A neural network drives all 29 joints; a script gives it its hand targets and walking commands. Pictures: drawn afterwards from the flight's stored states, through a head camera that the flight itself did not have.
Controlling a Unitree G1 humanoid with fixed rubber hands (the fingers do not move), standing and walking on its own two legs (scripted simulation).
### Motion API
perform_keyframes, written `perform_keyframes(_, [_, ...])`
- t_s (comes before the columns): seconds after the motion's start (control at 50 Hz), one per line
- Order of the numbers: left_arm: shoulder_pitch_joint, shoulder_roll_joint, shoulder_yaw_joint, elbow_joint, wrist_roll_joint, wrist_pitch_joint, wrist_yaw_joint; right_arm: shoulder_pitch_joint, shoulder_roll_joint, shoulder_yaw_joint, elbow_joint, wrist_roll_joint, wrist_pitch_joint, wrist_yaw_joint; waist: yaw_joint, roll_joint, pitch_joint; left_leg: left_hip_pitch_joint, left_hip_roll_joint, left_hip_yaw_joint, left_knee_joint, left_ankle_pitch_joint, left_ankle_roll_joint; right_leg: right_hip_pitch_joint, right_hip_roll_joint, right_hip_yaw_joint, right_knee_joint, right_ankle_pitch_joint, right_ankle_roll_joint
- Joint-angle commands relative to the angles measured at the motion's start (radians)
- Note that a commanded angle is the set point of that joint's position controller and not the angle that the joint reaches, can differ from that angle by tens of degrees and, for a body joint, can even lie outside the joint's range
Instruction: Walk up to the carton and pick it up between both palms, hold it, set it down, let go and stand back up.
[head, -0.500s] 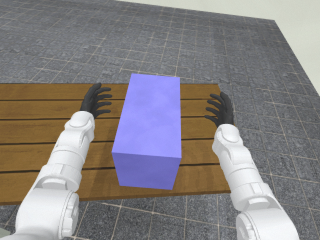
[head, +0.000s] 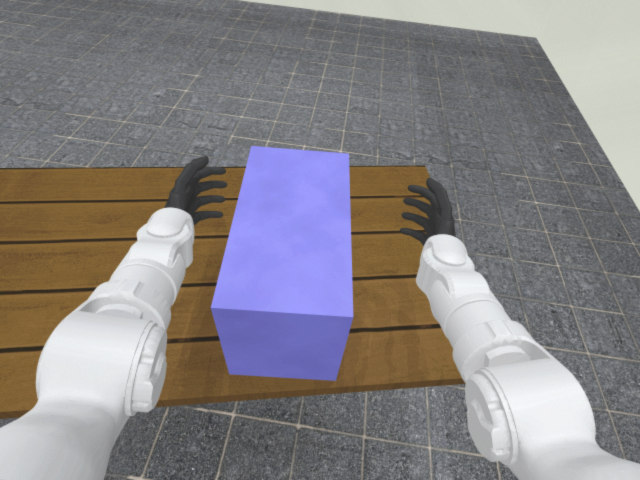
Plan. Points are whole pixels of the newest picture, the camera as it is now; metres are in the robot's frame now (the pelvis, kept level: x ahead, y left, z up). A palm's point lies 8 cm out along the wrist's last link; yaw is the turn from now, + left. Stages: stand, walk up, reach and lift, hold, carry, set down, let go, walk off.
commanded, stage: reach and lift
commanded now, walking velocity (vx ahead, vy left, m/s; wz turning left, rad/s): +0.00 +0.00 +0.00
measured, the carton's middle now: (291, 258) +0.47 +0.02 -0.02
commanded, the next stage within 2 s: none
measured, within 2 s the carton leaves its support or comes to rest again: neither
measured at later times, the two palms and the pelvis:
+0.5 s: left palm (195, 256) +0.44 +0.16 +0.03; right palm (417, 275) +0.40 -0.16 +0.03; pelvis -0.02 +0.00 -0.03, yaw +0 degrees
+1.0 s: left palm (203, 261) +0.44 +0.15 +0.02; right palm (379, 284) +0.39 -0.11 +0.02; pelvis -0.02 +0.02 -0.02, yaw +1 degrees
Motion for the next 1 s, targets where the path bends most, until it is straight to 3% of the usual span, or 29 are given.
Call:
perform_keyframes(0.0, [-0.452,0.121,0.011,-0.164,-0.023,-0.163,0.025,-0.402,-0.111,-0.041,-0.211,-0.036,-0.141,0.028,0.007,0.082,-0.645,0.273,-0.032,-0.008,0.088,0.377,-0.038,-0.004,0.002,-0.026,0.043,0.373,0.021])
perform_keyframes(0.02, [-0.472,0.112,-0.006,-0.136,-0.033,-0.185,0.03,-0.42,-0.102,-0.048,-0.198,-0.046,-0.15,0.031,-0.007,0.087,-0.656,0.255,-0.031,-0.012,0.1,0.364,-0.041,-0.02,-0.001,-0.024,0.058,0.379,0.022])
perform_keyframes(0.06, [-0.546,0.122,-0.013,-0.196,-0.054,-0.228,0.051,-0.466,-0.12,-0.084,-0.247,-0.06,-0.182,0.037,-0.005,0.13,-0.783,0.246,-0.027,-0.012,0.127,0.349,-0.056,-0.061,-0.003,-0.031,0.09,0.355,0.014])
perform_keyframes(0.14, [-0.536,0.113,-0.024,-0.075,-0.072,-0.275,0.054,-0.443,-0.086,-0.084,-0.157,-0.09,-0.194,0.046,-0.005,0.098,-0.815,0.171,-0.027,-0.017,0.159,0.283,-0.038,-0.115,-0.016,-0.024,0.139,0.329,0.018])
perform_keyframes(0.18, [-0.544,0.11,-0.032,-0.043,-0.078,-0.293,0.054,-0.446,-0.09,-0.084,-0.128,-0.08,-0.206,0.052,-0.009,0.112,-0.855,0.144,-0.029,-0.02,0.182,0.286,-0.041,-0.132,-0.019,-0.025,0.163,0.329,0.017])
perform_keyframes(0.2, [-0.514,0.097,-0.034,0.028,-0.06,-0.295,0.049,-0.423,-0.085,-0.085,-0.064,-0.086,-0.209,0.053,-0.014,0.122,-0.821,0.132,-0.028,-0.018,0.187,0.27,-0.042,-0.148,-0.022,-0.02,0.166,0.306,0.017])
perform_keyframes(0.22, [-0.519,0.098,-0.031,0.015,-0.058,-0.308,0.047,-0.419,-0.092,-0.088,-0.057,-0.077,-0.224,0.056,-0.008,0.14,-0.834,0.119,-0.03,-0.014,0.196,0.275,-0.046,-0.16,-0.023,-0.022,0.175,0.297,0.012])
perform_keyframes(0.26, [-0.506,0.089,-0.032,0.065,-0.048,-0.323,0.043,-0.412,-0.089,-0.093,-0.012,-0.084,-0.245,0.056,-0.016,0.129,-0.813,0.099,-0.031,-0.012,0.205,0.265,-0.048,-0.181,-0.02,-0.026,0.186,0.274,0.012])
perform_keyframes(0.34, [-0.533,0.085,-0.015,0.038,-0.04,-0.343,0.044,-0.428,-0.095,-0.12,-0.019,-0.097,-0.287,0.041,-0.03,0.108,-0.871,0.082,-0.038,-0.006,0.238,0.314,-0.056,-0.168,-0.01,-0.024,0.209,0.353,0.026])
perform_keyframes(0.36, [-0.522,0.079,-0.012,0.053,-0.03,-0.338,0.043,-0.439,-0.098,-0.116,-0.025,-0.098,-0.296,0.04,-0.021,0.111,-0.844,0.074,-0.037,-0.008,0.24,0.317,-0.054,-0.164,-0.009,-0.024,0.214,0.374,0.028])
perform_keyframes(0.4, [-0.535,0.066,-0.023,0.042,-0.029,-0.337,0.045,-0.454,-0.098,-0.134,-0.027,-0.108,-0.307,0.042,-0.019,0.138,-0.851,0.078,-0.04,-0.005,0.243,0.295,-0.065,-0.198,-0.008,-0.032,0.214,0.32,0.02])
perform_keyframes(0.44, [-0.53,0.067,-0.018,0.068,-0.031,-0.327,0.049,-0.459,-0.102,-0.135,-0.019,-0.112,-0.298,0.042,-0.016,0.118,-0.811,0.094,-0.036,-0.003,0.248,0.271,-0.06,-0.247,-0.001,-0.037,0.202,0.257,0.015])
perform_keyframes(0.5, [-0.569,0.025,-0.048,0.014,-0.042,-0.329,0.061,-0.481,-0.103,-0.176,-0.039,-0.133,-0.305,0.044,-0.03,0.16,-0.848,0.122,-0.03,-0.012,0.258,0.277,-0.08,-0.314,0.004,-0.051,0.201,0.207,0.0])
perform_keyframes(0.52, [-0.566,0.024,-0.036,0.013,-0.042,-0.33,0.063,-0.483,-0.091,-0.166,-0.055,-0.138,-0.305,0.047,-0.017,0.136,-0.859,0.119,-0.032,-0.013,0.264,0.279,-0.074,-0.304,0.004,-0.05,0.206,0.21,0.001])
perform_keyframes(0.56, [-0.556,0.007,-0.034,0.028,-0.024,-0.323,0.068,-0.467,-0.081,-0.179,-0.021,-0.152,-0.289,0.054,-0.012,0.148,-0.828,0.127,-0.025,-0.016,0.252,0.268,-0.073,-0.311,0.004,-0.054,0.206,0.191,-0.001])
perform_keyframes(0.6, [-0.536,-0.007,0.003,0.037,-0.003,-0.315,0.067,-0.476,-0.043,-0.174,-0.044,-0.166,-0.282,0.058,0.01,0.096,-0.793,0.092,-0.028,-0.007,0.251,0.253,-0.05,-0.288,0.0,-0.049,0.211,0.184,0.009])
perform_keyframes(0.64, [-0.556,-0.035,0.021,0.008,0.021,-0.322,0.066,-0.482,-0.006,-0.194,-0.056,-0.19,-0.279,0.065,0.003,0.091,-0.813,0.072,-0.032,-0.008,0.242,0.243,-0.045,-0.266,-0.005,-0.047,0.216,0.191,0.014])
perform_keyframes(0.72, [-0.575,-0.178,0.092,-0.052,0.149,-0.32,0.051,-0.46,0.116,-0.325,-0.019,-0.342,-0.289,0.081,-0.014,0.157,-0.783,0.151,-0.023,-0.004,0.238,0.299,-0.069,-0.296,-0.001,-0.067,0.184,0.171,-0.003])
perform_keyframes(0.74, [-0.568,-0.202,0.149,-0.048,0.204,-0.315,0.039,-0.445,0.162,-0.365,-0.012,-0.399,-0.291,0.09,-0.009,0.138,-0.739,0.162,-0.023,0.004,0.229,0.274,-0.061,-0.291,-0.001,-0.064,0.171,0.138,-0.001])
perform_keyframes(0.8, [-0.526,-0.421,0.278,-0.067,0.412,-0.312,-0.02,-0.43,0.451,-0.489,-0.046,-0.644,-0.334,0.139,-0.009,0.099,-0.704,0.169,-0.035,0.024,0.186,0.29,-0.045,-0.147,-0.008,-0.07,0.15,0.253,0.018])
perform_keyframes(0.82, [-0.483,-0.507,0.298,-0.037,0.483,-0.311,-0.039,-0.408,0.533,-0.531,-0.048,-0.739,-0.354,0.161,-0.017,0.112,-0.695,0.199,-0.035,0.027,0.187,0.329,-0.059,-0.108,-0.001,-0.082,0.149,0.315,0.017])
perform_keyframes(0.86, [-0.436,-0.668,0.326,-0.004,0.577,-0.312,-0.058,-0.415,0.675,-0.565,-0.074,-0.853,-0.38,0.201,-0.013,0.14,-0.743,0.236,-0.035,0.035,0.199,0.374,-0.069,-0.086,0.01,-0.087,0.142,0.342,-0.001])
perform_keyframes(0.9, [-0.404,-0.781,0.336,0.016,0.623,-0.306,-0.067,-0.413,0.754,-0.576,-0.055,-0.911,-0.385,0.24,0.001,0.185,-0.722,0.305,-0.021,0.034,0.19,0.435,-0.095,-0.102,0.024,-0.106,0.11,0.323,-0.024])
perform_keyframes(0.98, [-0.326,-0.75,0.386,-0.044,0.681,-0.285,-0.041,-0.321,0.724,-0.597,-0.013,-0.953,-0.405,0.259,-0.002,0.141,-0.623,0.389,-0.003,0.025,0.128,0.527,-0.105,-0.065,0.037,-0.123,0.042,0.317,-0.013])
